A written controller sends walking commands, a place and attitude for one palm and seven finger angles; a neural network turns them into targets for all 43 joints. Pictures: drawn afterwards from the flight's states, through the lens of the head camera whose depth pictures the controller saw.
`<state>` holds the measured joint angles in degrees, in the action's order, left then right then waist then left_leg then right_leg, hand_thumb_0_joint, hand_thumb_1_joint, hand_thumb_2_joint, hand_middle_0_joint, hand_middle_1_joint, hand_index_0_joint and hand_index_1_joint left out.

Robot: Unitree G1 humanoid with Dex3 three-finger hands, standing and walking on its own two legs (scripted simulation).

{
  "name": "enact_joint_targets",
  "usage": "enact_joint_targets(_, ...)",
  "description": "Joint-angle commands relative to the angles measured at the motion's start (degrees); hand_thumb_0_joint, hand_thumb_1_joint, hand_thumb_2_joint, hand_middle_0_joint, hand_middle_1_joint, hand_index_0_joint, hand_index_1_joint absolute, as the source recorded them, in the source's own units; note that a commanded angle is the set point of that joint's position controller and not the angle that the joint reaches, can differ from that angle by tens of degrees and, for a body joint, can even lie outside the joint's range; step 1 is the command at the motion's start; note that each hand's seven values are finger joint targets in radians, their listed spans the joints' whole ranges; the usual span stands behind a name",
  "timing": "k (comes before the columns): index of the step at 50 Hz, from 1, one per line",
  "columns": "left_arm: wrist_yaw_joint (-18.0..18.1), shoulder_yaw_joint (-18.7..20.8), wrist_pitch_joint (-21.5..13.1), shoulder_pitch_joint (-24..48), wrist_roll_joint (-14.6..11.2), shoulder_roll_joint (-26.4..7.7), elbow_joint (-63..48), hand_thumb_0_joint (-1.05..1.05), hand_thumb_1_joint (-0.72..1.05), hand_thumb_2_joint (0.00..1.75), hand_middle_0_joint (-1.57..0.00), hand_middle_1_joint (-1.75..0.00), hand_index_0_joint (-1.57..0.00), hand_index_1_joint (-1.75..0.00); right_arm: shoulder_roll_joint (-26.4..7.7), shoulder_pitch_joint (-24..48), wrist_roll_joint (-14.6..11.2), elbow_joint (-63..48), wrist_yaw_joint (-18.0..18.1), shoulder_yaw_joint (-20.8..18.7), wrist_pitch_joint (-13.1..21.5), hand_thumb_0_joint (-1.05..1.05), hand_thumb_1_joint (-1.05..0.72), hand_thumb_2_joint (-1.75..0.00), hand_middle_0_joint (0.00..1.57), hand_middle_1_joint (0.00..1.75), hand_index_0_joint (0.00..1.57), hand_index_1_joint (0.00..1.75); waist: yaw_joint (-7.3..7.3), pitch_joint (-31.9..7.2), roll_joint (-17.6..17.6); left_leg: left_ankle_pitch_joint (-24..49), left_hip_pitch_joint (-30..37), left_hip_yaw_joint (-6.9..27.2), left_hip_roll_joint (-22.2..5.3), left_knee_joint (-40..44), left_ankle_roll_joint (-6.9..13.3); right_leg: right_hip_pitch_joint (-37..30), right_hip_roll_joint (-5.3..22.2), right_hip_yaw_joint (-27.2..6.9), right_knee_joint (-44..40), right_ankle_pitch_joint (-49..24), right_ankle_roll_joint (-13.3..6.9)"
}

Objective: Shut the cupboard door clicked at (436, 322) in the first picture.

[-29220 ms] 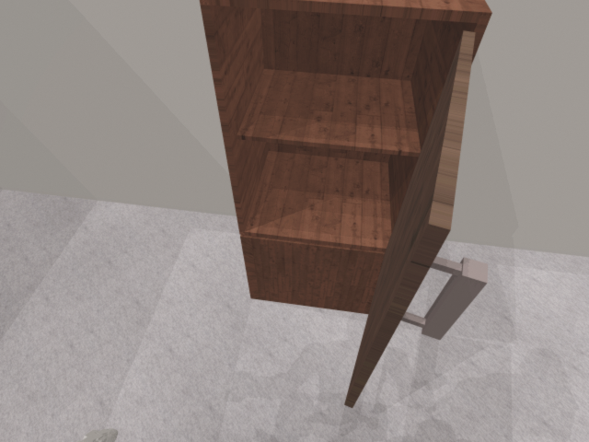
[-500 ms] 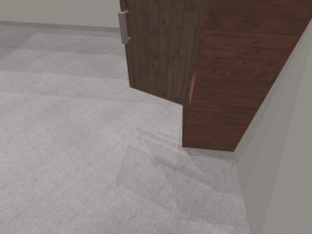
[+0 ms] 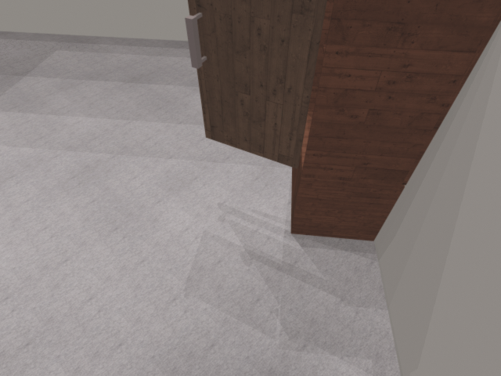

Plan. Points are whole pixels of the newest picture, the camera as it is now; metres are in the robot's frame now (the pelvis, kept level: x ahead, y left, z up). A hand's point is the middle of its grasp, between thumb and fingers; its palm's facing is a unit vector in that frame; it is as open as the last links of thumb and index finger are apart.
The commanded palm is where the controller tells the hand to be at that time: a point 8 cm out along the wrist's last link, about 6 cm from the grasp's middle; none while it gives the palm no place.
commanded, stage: walk to a spot facing it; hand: left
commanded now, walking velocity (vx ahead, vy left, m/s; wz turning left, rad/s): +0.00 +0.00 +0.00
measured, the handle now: (198, 40) +1.04 +0.22 +0.07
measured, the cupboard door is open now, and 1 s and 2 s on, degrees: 69 69 69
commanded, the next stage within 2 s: none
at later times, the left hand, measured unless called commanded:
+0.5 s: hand out of the picture +0.01 +0.23 -0.19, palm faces +0.23 -0.95 -0.23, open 7.4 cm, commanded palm none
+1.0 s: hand out of the picture -0.07 +0.19 -0.17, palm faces +0.53 -0.80 -0.26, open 7.4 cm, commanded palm none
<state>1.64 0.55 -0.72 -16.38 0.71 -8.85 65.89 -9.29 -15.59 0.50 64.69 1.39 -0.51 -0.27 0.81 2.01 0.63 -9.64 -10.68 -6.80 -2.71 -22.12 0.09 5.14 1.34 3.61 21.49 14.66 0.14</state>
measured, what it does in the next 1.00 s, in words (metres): steps on the spot, turning left: right foot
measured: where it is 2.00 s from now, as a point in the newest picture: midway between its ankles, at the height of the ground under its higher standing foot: outside the picture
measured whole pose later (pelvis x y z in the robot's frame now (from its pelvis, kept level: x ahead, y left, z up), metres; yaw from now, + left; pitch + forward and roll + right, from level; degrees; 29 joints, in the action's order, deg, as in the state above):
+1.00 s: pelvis -0.01 -0.02 -0.01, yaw +34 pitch +1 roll +2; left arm 0.5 3.2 -0.1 -13.6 1.7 -12.6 51.2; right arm -14.5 -10.0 0.9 51.4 -2.4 -4.1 -4.1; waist 1.1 6.8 -1.3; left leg -26.5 -23.2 -4.0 -1.2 -47.0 -2.4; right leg 10.2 7.8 9.0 30.3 20.0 2.0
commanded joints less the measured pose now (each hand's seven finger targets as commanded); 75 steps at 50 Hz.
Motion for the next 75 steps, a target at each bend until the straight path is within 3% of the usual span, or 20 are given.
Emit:
enact_joint_targets(1, 0.54, 0.88, -0.38, -3.7, 0.13, -7.31, -1.3, 0.0, 0.9, 0.9, -0.2, -0.3, -0.2, -0.3, -6.53, -2.67, 0.29, -1.27, 0.56, -1.08, 0.4, 0.0, -0.9, -0.9, 0.2, 0.3, 0.2, 0.3, -0.22, 2.38, -0.79, 3.95, 2.72, 5.65, -4.39, 3.69, 0.88, 6.1, 4.89, -4.68, -5.53, -5.77, -1.88)
enact_joint_targets(14, 1.17, 5.11, 1.34, 0.99, 1.32, -11.79, -9.96, 0.0, 0.9, 0.9, -0.2, -0.3, -0.2, -0.3, -5.05, 0.52, 0.43, -9.43, -1.14, -3.29, -2.22, 0.0, -0.9, -0.9, 0.2, 0.3, 0.2, 0.3, 0.12, 3.32, -8.99, -13.06, -11.18, 3.45, -1.31, -20.23, -1.26, 7.17, 19.81, -1.96, 3.04, -17.88, -8.72)
enact_joint_targets(17, 0.77, 4.75, 2.12, -1.15, 0.02, -7.9, -13.01, 0.0, 0.9, 0.9, -0.2, -0.3, -0.2, -0.3, -12.51, -5.95, 1.49, -9.49, -0.81, -4.39, -1.24, 0.0, -0.9, -0.9, 0.2, 0.3, 0.2, 0.3, 1.67, -1.88, 17.07, 28.66, 1.49, 27.33, -15.69, -0.14, 8.36, 18.18, 3.88, 6.98, 27.77, 14.58, 2.34)
enact_joint_targets(19, 0.84, 4.48, 3.04, 5.5, 0.68, -8.66, -15.4, 0.0, 0.9, 0.9, -0.2, -0.3, -0.2, -0.3, -13.97, -8.46, 1.6, -8.78, 0.16, -4.91, -1.27, 0.0, -0.9, -0.9, 0.2, 0.3, 0.2, 0.3, 3.49, -3.48, 12.63, 8.54, 0.55, 35.39, -17.26, 6.32, 10.54, 24.26, 2.43, -3.97, 43.5, 19.48, 0.93)
enact_joint_targets(23, -0.17, 4.53, 2.16, 5.97, 0.69, -8.16, -15.99, 0.0, 0.9, 0.9, -0.2, -0.3, -0.2, -0.3, -12.61, -1.84, 1.5, -11.43, 0.5, -4.51, -0.5, 0.0, -0.9, -0.9, 0.2, 0.3, 0.2, 0.3, 0.96, -3.77, 4.75, 7.62, 0.08, 26.35, -11.86, 4.87, 9.3, 25.44, 2.8, -5.12, 41.23, 9.29, 2.79)
enact_joint_targets(34, 0.03, 4.91, 2.48, -1.36, 0.44, -11.01, -17.47, 0.0, 0.9, 0.9, -0.2, -0.3, -0.2, -0.3, -14.65, 5.45, 1.14, -15.99, -0.84, -6.36, -2.59, 0.0, -0.9, -0.9, 0.2, 0.3, 0.2, 0.3, -2.7, -5.13, 8.47, -6.6, -13.11, 27.78, -3.23, 3.03, 5.02, 1.37, -2.45, -2.53, 5.63, 3.23, 1.82)
enact_joint_targets(36, 0.79, 6.66, 1.73, -1.85, 1.82, -19.09, -18.65, 0.0, 0.9, 0.9, -0.2, -0.3, -0.2, -0.3, -8.37, 4.7, 0.33, -17.86, -1.45, -5.94, -2.84, 0.0, -0.9, -0.9, 0.2, 0.3, 0.2, 0.3, -3.17, -2.77, -14.8, -19.91, -28.03, 13.01, 9.66, -21.12, -2.84, -3.06, 20.05, -27.38, -12.23, 17.79, -6.96)
enact_joint_targets(37, 0.94, 5.52, 2.06, 4.42, 1.25, -19.0, -20.41, 0.0, 0.9, 0.9, -0.2, -0.3, -0.2, -0.3, -10.49, 5.23, 1.27, -17.91, -1.79, -6.28, -2.92, 0.0, -0.9, -0.9, 0.2, 0.3, 0.2, 0.3, -1.47, 0.75, -12.9, -21.9, -25.26, 11.52, 7.63, -37.07, -2.42, 9.07, 26.09, -26.66, -12.98, 14.72, -9.74)
enact_joint_targets(40, 1.05, 4.67, 0.95, 11.05, 0.97, -12.98, -21.79, 0.0, 0.9, 0.9, -0.2, -0.3, -0.2, -0.3, -9.97, 2.97, 1.15, -16.83, -2.66, -6.0, -3.44, 0.0, -0.9, -0.9, 0.2, 0.3, 0.2, 0.3, 2.59, 2.28, -12.08, -14.79, -24.28, 10.13, 2.19, -48.28, -2.74, 10.42, 17.5, -12.55, -5.1, -3.45, -8.56)
enact_joint_targets(43, 0.76, 4.97, 0.17, 4.19, 1.01, -13.98, -20.01, 0.0, 0.9, 0.9, -0.2, -0.3, -0.2, -0.3, -8.16, 6.03, 0.65, -18.21, -3.09, -4.75, -2.93, 0.0, -0.9, -0.9, 0.2, 0.3, 0.2, 0.3, -0.37, -2.12, -11.67, -15.65, -22.95, 5.43, 2.03, -37.28, -3.64, -1.33, 16.4, -5.73, 0.62, -22.91, -7.47)
enact_joint_targets(47, -0.11, 6.02, -0.13, -2.47, 1.22, -16.93, -17.25, 0.0, 0.9, 0.9, -0.2, -0.3, -0.2, -0.3, -7.35, 11.58, 0.52, -19.87, -3.7, -3.74, -2.11, 0.0, -0.9, -0.9, 0.2, 0.3, 0.2, 0.3, -3.92, -1.46, -13.2, -17.02, -19.7, 1.23, 2.19, -24.57, -2.46, -4.9, 18.4, -5.05, 0.07, -16.74, -6.71)
enact_joint_targets(51, -1.09, 6.49, -0.32, -1.76, 0.82, -17.76, -16.81, 0.0, 0.9, 0.9, -0.2, -0.3, -0.2, -0.3, -8.49, 7.09, 0.61, -18.65, -3.65, -3.58, -0.56, 0.0, -0.9, -0.9, 0.2, 0.3, 0.2, 0.3, -1.15, -2.78, -10.37, -12.1, -3.73, -1.76, 3.64, -7.48, -0.67, 2.14, 18.03, -0.59, 5.99, -7.52, -3.92)
enact_joint_targets(52, -1.44, 6.23, -0.18, -1.07, 0.42, -16.4, -17.36, 0.0, 0.9, 0.9, -0.2, -0.3, -0.2, -0.3, -11.72, 1.37, 0.74, -17.08, -3.36, -4.47, -0.12, 0.0, -0.9, -0.9, 0.2, 0.3, 0.2, 0.3, 2.3, -5.52, -2.62, -9.8, 9.69, 3.07, 1.65, -1.31, 1.13, 11.61, 15.67, 3.72, 16.74, -4.41, -0.9)
enact_joint_targets(53, -2.33, 5.39, -0.12, -0.41, 0.14, -11.92, -19.81, 0.0, 0.9, 0.9, -0.2, -0.3, -0.2, -0.3, -19.36, -5.6, 1.67, -15.64, -2.76, -6.59, 0.14, 0.0, -0.9, -0.9, 0.2, 0.3, 0.2, 0.3, 5.98, -8.78, 17.19, -9.05, 22.46, 27.79, -14.9, 1.22, 8.77, 29.76, 6.74, 9.47, 34.5, 13.84, 3.77)
enact_joint_targets(54, -2.32, 3.75, -0.27, 9.41, 0.99, -11.21, -24.32, 0.0, 0.9, 0.9, -0.2, -0.3, -0.2, -0.3, -21.57, -13.55, 1.44, -13.46, -2.09, -6.87, 0.12, 0.0, -0.9, -0.9, 0.2, 0.3, 0.2, 0.3, 10.01, -6.44, 15.05, -1.58, 24.34, 37.12, -21.43, 4.29, 14.5, 40.62, 4.82, 3.1, 43.71, 22.42, 3.13)
enact_joint_targets(57, -2.38, 4.79, -0.1, 11.6, 1.0, -11.32, -22.42, 0.0, 0.9, 0.9, -0.2, -0.3, -0.2, -0.3, -16.31, -5.22, 1.48, -14.83, -1.0, -5.02, 1.04, 0.0, -0.9, -0.9, 0.2, 0.3, 0.2, 0.3, 4.99, 2.05, 9.85, -14.71, 6.56, 30.28, -15.05, 8.38, 11.25, 38.1, 7.28, -4.05, 45.93, 10.46, 2.61)
enact_joint_targets(70, -3.48, 5.63, -1.1, -1.65, 0.98, -11.55, -17.89, 0.0, 0.9, 0.9, -0.2, -0.3, -0.2, -0.3, -13.21, 1.89, 0.86, -13.0, -1.26, -4.72, 2.0, 0.0, -0.9, -0.9, 0.2, 0.3, 0.2, 0.3, -5.1, 1.08, 2.91, -11.09, -13.49, 16.99, -4.72, -2.73, 7.45, -0.9, 0.55, 0.43, 11.0, -3.64, 2.63)
enact_joint_targets(71, -2.98, 6.79, -1.94, -9.93, 1.43, -15.62, -16.2, 0.0, 0.9, 0.9, -0.2, -0.3, -0.2, -0.3, -10.61, 1.99, 0.26, -13.71, -1.57, -4.29, 2.24, 0.0, -0.9, -0.9, 0.2, 0.3, 0.2, 0.3, -8.91, -2.6, -7.02, -14.58, -21.11, 12.04, 1.14, -17.68, 4.99, -12.05, 7.96, -8.37, 3.3, 8.37, 0.47)
enact_joint_targets(72, -2.2, 7.91, -2.24, -15.17, 1.87, -21.35, -15.58, 0.0, 0.9, 0.9, -0.2, -0.3, -0.2, -0.3, -6.41, -0.49, -0.27, -15.24, -1.59, -3.59, 2.53, 0.0, -0.9, -0.9, 0.2, 0.3, 0.2, 0.3, -10.15, -8.61, -24.93, -27.7, -27.47, 6.93, 8.43, -39.63, 2.58, -16.53, 25.0, -32.58, -8.63, 22.54, -4.82)
enact_joint_targets(75, -0.84, 6.0, -1.79, -1.26, 1.31, -13.8, -18.67, 0.0, 0.9, 0.9, -0.2, -0.3, -0.2, -0.3, -8.25, 1.07, 1.19, -13.81, -2.12, -4.18, 1.73, 0.0, -0.9, -0.9, 0.2, 0.3, 0.2, 0.3, -3.14, -0.62, -13.29, -13.75, -28.38, 11.15, -0.97, -54.56, 2.04, 3.16, 24.03, -27.9, -13.11, 29.83, -6.44)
